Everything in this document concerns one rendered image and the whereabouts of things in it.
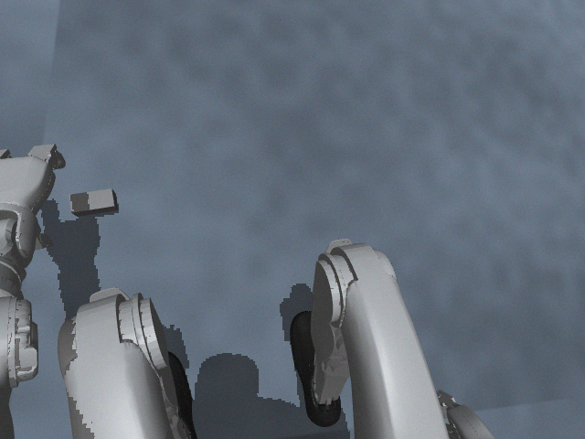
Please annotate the right robot foot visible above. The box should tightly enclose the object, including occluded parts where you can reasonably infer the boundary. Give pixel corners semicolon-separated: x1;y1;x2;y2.
290;311;341;427

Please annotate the right robot hand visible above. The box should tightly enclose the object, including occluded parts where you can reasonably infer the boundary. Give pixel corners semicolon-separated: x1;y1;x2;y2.
436;390;495;439

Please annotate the left robot hand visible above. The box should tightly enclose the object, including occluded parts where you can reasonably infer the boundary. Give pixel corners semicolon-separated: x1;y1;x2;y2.
0;144;66;250

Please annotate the left robot arm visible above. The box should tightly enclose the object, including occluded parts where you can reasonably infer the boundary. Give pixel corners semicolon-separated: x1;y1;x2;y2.
0;203;38;439

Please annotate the left robot foot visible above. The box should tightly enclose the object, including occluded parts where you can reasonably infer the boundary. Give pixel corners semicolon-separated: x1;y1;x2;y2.
168;351;197;439

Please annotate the small box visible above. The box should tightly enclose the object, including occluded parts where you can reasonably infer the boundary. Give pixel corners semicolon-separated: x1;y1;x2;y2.
69;188;118;217

